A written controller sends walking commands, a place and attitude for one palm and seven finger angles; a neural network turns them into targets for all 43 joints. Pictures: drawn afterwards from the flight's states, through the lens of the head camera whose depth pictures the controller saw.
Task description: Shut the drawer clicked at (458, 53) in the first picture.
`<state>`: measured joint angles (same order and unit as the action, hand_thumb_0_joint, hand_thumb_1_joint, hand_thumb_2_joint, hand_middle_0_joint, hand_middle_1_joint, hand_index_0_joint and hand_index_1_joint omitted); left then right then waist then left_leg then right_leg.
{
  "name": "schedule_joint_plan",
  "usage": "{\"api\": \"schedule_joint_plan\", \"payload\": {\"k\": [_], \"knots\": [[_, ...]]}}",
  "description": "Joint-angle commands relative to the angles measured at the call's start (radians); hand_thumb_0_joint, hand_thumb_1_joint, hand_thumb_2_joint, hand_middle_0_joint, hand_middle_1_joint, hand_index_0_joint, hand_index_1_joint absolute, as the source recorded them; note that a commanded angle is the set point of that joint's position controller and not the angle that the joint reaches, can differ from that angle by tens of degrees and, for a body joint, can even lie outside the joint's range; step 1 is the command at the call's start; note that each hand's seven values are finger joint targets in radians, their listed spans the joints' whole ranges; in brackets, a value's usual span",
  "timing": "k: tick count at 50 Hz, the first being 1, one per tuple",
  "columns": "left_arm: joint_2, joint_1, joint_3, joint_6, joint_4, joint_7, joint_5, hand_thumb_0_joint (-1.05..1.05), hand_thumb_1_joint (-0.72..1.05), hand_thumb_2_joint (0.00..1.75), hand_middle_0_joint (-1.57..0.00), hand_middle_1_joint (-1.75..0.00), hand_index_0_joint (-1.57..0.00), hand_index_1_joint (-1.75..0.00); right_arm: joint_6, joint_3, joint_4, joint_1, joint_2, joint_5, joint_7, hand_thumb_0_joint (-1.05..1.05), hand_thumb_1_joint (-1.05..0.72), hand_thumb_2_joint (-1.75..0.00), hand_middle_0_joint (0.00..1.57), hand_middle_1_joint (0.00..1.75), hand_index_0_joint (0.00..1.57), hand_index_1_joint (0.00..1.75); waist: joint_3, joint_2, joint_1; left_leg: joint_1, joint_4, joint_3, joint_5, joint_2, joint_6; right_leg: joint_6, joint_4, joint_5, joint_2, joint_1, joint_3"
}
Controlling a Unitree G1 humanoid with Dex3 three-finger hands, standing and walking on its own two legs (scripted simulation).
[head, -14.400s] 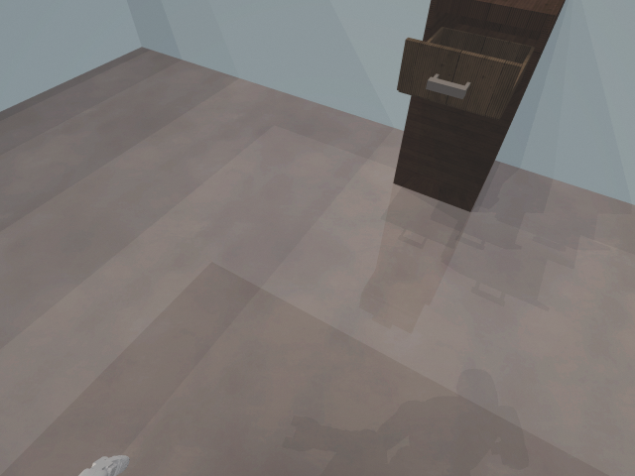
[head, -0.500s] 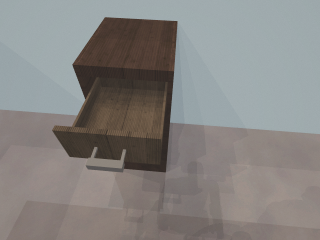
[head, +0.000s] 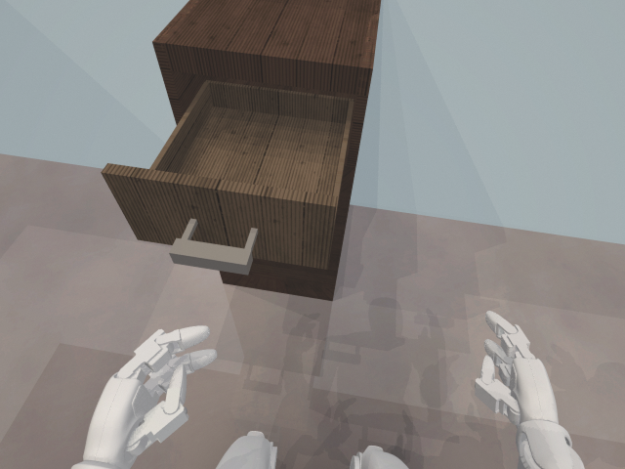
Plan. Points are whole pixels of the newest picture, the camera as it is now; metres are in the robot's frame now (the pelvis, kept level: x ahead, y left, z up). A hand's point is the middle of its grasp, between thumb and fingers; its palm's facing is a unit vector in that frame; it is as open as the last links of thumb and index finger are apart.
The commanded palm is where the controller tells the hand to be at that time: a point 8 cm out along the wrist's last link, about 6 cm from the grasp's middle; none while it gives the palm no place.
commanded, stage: raise the hand and make a fist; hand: left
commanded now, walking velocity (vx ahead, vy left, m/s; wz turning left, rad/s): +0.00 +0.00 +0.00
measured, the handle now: (217, 243) +0.42 +0.19 +0.01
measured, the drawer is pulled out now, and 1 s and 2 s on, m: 0.27 0.27 0.27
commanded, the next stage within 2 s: bring the fist close to the handle in 1.44 s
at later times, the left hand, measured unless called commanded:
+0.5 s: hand (183, 364) +0.22 +0.16 +0.07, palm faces -0.07 -1.00 -0.03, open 3.4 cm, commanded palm +0.19 +0.22 +0.08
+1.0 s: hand (188, 341) +0.23 +0.15 +0.10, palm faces -0.06 -1.00 -0.05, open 3.2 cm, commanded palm +0.21 +0.21 +0.11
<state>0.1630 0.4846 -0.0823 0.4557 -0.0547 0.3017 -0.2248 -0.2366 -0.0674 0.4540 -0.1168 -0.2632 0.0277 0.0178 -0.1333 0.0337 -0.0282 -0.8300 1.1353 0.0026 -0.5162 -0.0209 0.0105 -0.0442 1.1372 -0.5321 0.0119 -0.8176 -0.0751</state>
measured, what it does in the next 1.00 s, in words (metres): stands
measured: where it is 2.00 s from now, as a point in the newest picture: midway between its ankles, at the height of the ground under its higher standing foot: outside the picture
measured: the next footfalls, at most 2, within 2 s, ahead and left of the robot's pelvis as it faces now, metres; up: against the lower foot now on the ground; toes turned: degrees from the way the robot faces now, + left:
none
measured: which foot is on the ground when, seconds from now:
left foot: down 0.00-1.00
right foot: down 0.00-1.00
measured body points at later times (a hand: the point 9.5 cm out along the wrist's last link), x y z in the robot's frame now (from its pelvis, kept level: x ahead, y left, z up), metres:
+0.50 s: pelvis +0.00 +0.02 +0.01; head +0.06 +0.02 +0.46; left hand +0.21 +0.22 +0.07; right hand +0.15 -0.23 -0.07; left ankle +0.03 +0.13 -0.65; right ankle +0.02 -0.09 -0.65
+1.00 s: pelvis +0.03 +0.01 +0.03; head +0.07 +0.01 +0.48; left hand +0.23 +0.21 +0.11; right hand +0.22 -0.20 -0.04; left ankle +0.03 +0.13 -0.65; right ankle +0.02 -0.09 -0.65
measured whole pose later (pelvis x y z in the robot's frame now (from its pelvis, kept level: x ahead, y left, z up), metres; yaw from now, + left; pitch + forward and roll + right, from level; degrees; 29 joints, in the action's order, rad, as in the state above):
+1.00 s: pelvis +0.03 +0.01 +0.03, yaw +1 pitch +11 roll -1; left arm 0.19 0.50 0.00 0.28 0.24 0.16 -0.18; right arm -0.16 0.04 0.45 -0.24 -0.21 0.03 0.03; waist -0.11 -0.04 0.00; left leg -0.69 0.99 -0.01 -0.49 -0.01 -0.01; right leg -0.02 0.96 -0.49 0.01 -0.65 -0.09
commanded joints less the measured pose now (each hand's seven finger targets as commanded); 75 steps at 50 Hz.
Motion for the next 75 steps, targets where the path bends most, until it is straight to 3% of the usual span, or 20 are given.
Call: {"api": "schedule_joint_plan", "payload": {"k": [1, 4, 5, 10, 13, 15, 17, 20, 23, 25, 28, 32, 37, 41, 48, 55, 59, 67, 69, 75], "knots": [[0.126, -0.212, -0.034, 0.114, 0.451, -0.045, -0.010, 0.00, 0.90, 0.90, -0.68, -0.82, -0.68, -0.82, -0.027, -0.001, -0.109, -0.059, -0.080, -0.016, 0.027, 0.00, -0.90, -0.90, 0.20, 0.30, 0.20, 0.30, -0.198, -0.081, 0.082, 0.091, -0.082, -0.021, 0.229, 0.016, -0.048, 0.023, -0.200, 0.224, -0.020, 0.070, 0.097], [0.091, -0.219, 0.040, 0.088, 0.390, -0.005, -0.013, 0.00, 0.90, 0.90, -0.74, -0.88, -0.74, -0.88, -0.048, 0.019, -0.090, -0.056, -0.093, -0.008, 0.034, 0.00, -0.90, -0.90, 0.20, 0.30, 0.20, 0.30, -0.148, -0.113, 0.103, 0.070, -0.092, -0.041, 0.145, 0.013, -0.045, 0.022, -0.216, 0.110, -0.025, 0.011, 0.075], [0.104, -0.222, 0.037, 0.059, 0.349, 0.004, -0.010, 0.00, 0.90, 0.90, -0.76, -0.91, -0.76, -0.91, -0.049, 0.024, -0.081, -0.051, -0.097, -0.005, 0.039, 0.00, -0.90, -0.90, 0.20, 0.30, 0.20, 0.30, -0.140, -0.081, 0.107, 0.051, -0.088, -0.044, 0.127, 0.011, -0.047, 0.023, -0.224, 0.077, -0.025, 0.014, 0.080], [0.157, -0.098, -0.055, -0.102, 0.305, -0.015, -0.020, 0.00, 0.90, 0.90, -0.86, -1.01, -0.86, -1.01, -0.034, 0.027, -0.103, -0.026, -0.087, 0.009, 0.046, 0.00, -0.90, -0.90, 0.20, 0.30, 0.20, 0.30, -0.224, -0.048, 0.030, 0.078, -0.167, -0.044, 0.146, 0.020, -0.042, 0.026, -0.266, 0.064, -0.016, 0.147, 0.069], [0.126, -0.085, -0.053, -0.129, 0.381, -0.077, -0.024, 0.00, 0.90, 0.90, -0.92, -1.08, -0.92, -1.08, -0.022, 0.033, -0.123, -0.029, -0.067, 0.006, 0.043, 0.00, -0.90, -0.90, 0.20, 0.30, 0.20, 0.30, -0.226, -0.052, 0.017, 0.109, -0.209, -0.039, 0.176, 0.023, -0.038, 0.028, -0.272, 0.105, -0.011, 0.187, 0.044], [0.140, -0.089, -0.075, -0.118, 0.357, -0.119, -0.015, 0.00, 0.90, 0.90, -0.96, -1.12, -0.96, -1.12, -0.019, 0.034, -0.109, -0.020, -0.064, 0.000, 0.045, 0.00, -0.90, -0.90, 0.20, 0.30, 0.20, 0.30, -0.186, 0.021, 0.022, 0.091, -0.219, -0.046, 0.162, 0.017, -0.038, 0.031, -0.280, 0.081, -0.017, 0.177, 0.037], [0.103, -0.056, -0.031, -0.082, 0.400, -0.135, -0.003, 0.00, 0.90, 0.90, -1.00, -1.17, -1.00, -1.17, -0.027, 0.032, -0.114, -0.036, -0.063, -0.003, 0.038, 0.00, -0.90, -0.90, 0.20, 0.30, 0.20, 0.30, -0.185, -0.050, 0.022, 0.124, -0.231, -0.037, 0.175, 0.019, -0.035, 0.026, -0.272, 0.105, -0.014, 0.168, 0.028], [0.110, -0.032, -0.018, -0.053, 0.375, -0.144, 0.013, 0.00, 0.90, 0.90, -1.06, -1.23, -1.06, -1.23, -0.027, 0.029, -0.108, -0.041, -0.076, -0.006, 0.031, 0.00, -0.90, -0.90, 0.20, 0.30, 0.20, 0.30, -0.152, 0.004, 0.038, 0.112, -0.233, -0.037, 0.176, 0.016, -0.037, 0.027, -0.274, 0.115, -0.014, 0.163, 0.024], [0.096, -0.026, 0.018, -0.033, 0.409, -0.135, 0.018, 0.00, 0.90, 0.90, -1.12, -1.30, -1.12, -1.30, -0.033, 0.026, -0.118, -0.060, -0.083, -0.003, 0.027, 0.00, -0.90, -0.90, 0.20, 0.30, 0.20, 0.30, -0.143, -0.057, 0.046, 0.141, -0.242, -0.031, 0.169, 0.019, -0.035, 0.024, -0.276, 0.119, -0.011, 0.152, 0.023], [0.113, -0.035, 0.005, -0.033, 0.405, -0.142, 0.022, 0.00, 0.90, 0.90, -1.16, -1.34, -1.16, -1.34, -0.028, 0.024, -0.114, -0.065, -0.089, -0.003, 0.030, 0.00, -0.90, -0.90, 0.20, 0.30, 0.20, 0.30, -0.136, -0.034, 0.053, 0.142, -0.241, -0.032, 0.165, 0.017, -0.037, 0.027, -0.285, 0.116, -0.014, 0.150, 0.025], [0.095, -0.047, 0.027, -0.022, 0.463, -0.150, 0.025, 0.00, 0.90, 0.90, -1.22, -1.40, -1.22, -1.40, -0.028, 0.024, -0.125, -0.081, -0.088, -0.002, 0.029, 0.00, -0.90, -0.90, 0.20, 0.30, 0.20, 0.30, -0.169, -0.086, 0.047, 0.196, -0.253, -0.035, 0.215, 0.017, -0.034, 0.021, -0.271, 0.177, -0.016, 0.168, 0.014], [0.065, -0.018, 0.072, -0.045, 0.488, -0.168, 0.042, 0.00, 0.90, 0.90, -1.30, -1.49, -1.30, -1.49, -0.014, 0.026, -0.139, -0.092, -0.085, -0.004, 0.021, 0.00, -0.90, -0.90, 0.20, 0.30, 0.20, 0.30, -0.180, -0.077, 0.052, 0.239, -0.258, -0.040, 0.295, 0.012, -0.033, 0.023, -0.262, 0.266, -0.019, 0.187, -0.001], [0.079, 0.005, 0.059, -0.089, 0.474, -0.169, 0.057, 0.00, 0.90, 0.90, -1.40, -1.60, -1.40, -1.60, 0.019, 0.030, -0.160, -0.084, -0.080, -0.002, 0.017, 0.00, -0.90, -0.90, 0.20, 0.30, 0.20, 0.30, -0.141, -0.061, 0.045, 0.229, -0.272, -0.032, 0.287, 0.017, -0.033, 0.024, -0.282, 0.284, -0.019, 0.217, 0.006], [0.101, -0.005, 0.022, -0.107, 0.496, -0.167, 0.050, 0.00, 0.90, 0.90, -1.40, -1.60, -1.40, -1.60, 0.039, 0.036, -0.169, -0.086, -0.077, -0.003, 0.021, 0.00, -0.90, -0.90, 0.20, 0.30, 0.20, 0.30, -0.154, -0.035, 0.040, 0.246, -0.276, -0.031, 0.321, 0.016, -0.035, 0.025, -0.290, 0.331, -0.021, 0.251, 0.006], [0.084, -0.024, 0.047, -0.107, 0.525, -0.142, 0.030, 0.00, 0.90, 0.90, -1.40, -1.60, -1.40, -1.60, 0.020, 0.046, -0.157, -0.089, -0.073, 0.003, 0.021, 0.00, -0.90, -0.90, 0.20, 0.30, 0.20, 0.30, -0.155, -0.073, 0.051, 0.289, -0.283, -0.033, 0.348, 0.015, -0.032, 0.027, -0.311, 0.362, -0.017, 0.268, 0.009], [0.115, 0.004, -0.001, -0.138, 0.471, -0.141, 0.030, 0.00, 0.90, 0.90, -1.40, -1.60, -1.40, -1.60, 0.021, 0.041, -0.146, -0.073, -0.078, 0.006, 0.028, 0.00, -0.90, -0.90, 0.20, 0.30, 0.20, 0.30, -0.115, 0.005, 0.042, 0.260, -0.301, -0.026, 0.313, 0.020, -0.035, 0.033, -0.344, 0.344, -0.013, 0.296, 0.019], [0.104, 0.004, 0.007, -0.120, 0.510, -0.141, 0.021, 0.00, 0.90, 0.90, -1.40, -1.60, -1.40, -1.60, 0.013, 0.041, -0.152, -0.075, -0.072, 0.006, 0.024, 0.00, -0.90, -0.90, 0.20, 0.30, 0.20, 0.30, -0.139, -0.040, 0.036, 0.272, -0.304, -0.015, 0.321, 0.026, -0.034, 0.035, -0.348, 0.363, -0.006, 0.318, 0.030], [0.111, -0.001, -0.009, -0.080, 0.470, -0.131, 0.015, 0.00, 0.90, 0.90, -1.40, -1.60, -1.40, -1.60, 0.000, 0.034, -0.127, -0.082, -0.077, 0.006, 0.026, 0.00, -0.90, -0.90, 0.20, 0.30, 0.20, 0.30, -0.115, -0.019, 0.050, 0.263, -0.296, -0.010, 0.303, 0.026, -0.036, 0.039, -0.362, 0.348, -0.008, 0.300, 0.044], [0.108, -0.018, -0.003, -0.078, 0.470, -0.122, 0.010, 0.00, 0.90, 0.90, -1.40, -1.60, -1.40, -1.60, -0.005, 0.037, -0.126, -0.083, -0.079, 0.008, 0.026, 0.00, -0.90, -0.90, 0.20, 0.30, 0.20, 0.30, -0.124, -0.048, 0.051, 0.267, -0.298, -0.010, 0.304, 0.029, -0.035, 0.038, -0.362, 0.349, -0.006, 0.305, 0.044], [0.130, 0.033, -0.043, -0.081, 0.448, -0.118, 0.005, 0.00, 0.90, 0.90, -1.40, -1.60, -1.40, -1.60, 0.000, 0.032, -0.116, -0.067, -0.073, 0.007, 0.026, 0.00, -0.90, -0.90, 0.20, 0.30, 0.20, 0.30, -0.130, -0.008, 0.038, 0.260, -0.300, -0.009, 0.332, 0.029, -0.038, 0.042, -0.369, 0.404, -0.002, 0.340, 0.052]]}}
